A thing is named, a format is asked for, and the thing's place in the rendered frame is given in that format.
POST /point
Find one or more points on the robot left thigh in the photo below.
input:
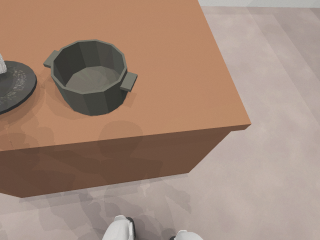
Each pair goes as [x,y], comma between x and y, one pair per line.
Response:
[119,230]

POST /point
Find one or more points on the right robot shin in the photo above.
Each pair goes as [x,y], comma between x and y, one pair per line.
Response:
[181,231]

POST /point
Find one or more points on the lid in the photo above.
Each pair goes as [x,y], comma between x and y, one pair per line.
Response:
[17,84]

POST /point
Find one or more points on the pot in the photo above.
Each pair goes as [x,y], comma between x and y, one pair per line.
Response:
[91,75]

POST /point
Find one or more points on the table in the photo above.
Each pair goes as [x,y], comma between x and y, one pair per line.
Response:
[182,105]

